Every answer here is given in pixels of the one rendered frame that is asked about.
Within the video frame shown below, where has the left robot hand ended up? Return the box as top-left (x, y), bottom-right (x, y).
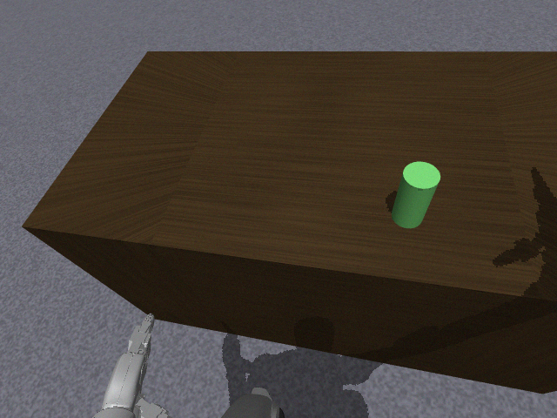
top-left (101, 313), bottom-right (172, 418)

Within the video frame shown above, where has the can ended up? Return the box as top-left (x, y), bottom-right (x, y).
top-left (392, 162), bottom-right (440, 228)

